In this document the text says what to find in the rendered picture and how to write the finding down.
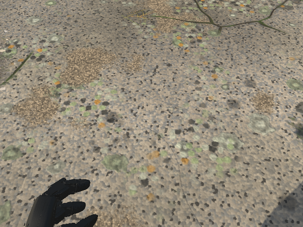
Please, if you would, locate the robot left hand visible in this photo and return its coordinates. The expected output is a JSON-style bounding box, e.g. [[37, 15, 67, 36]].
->
[[24, 178, 98, 227]]

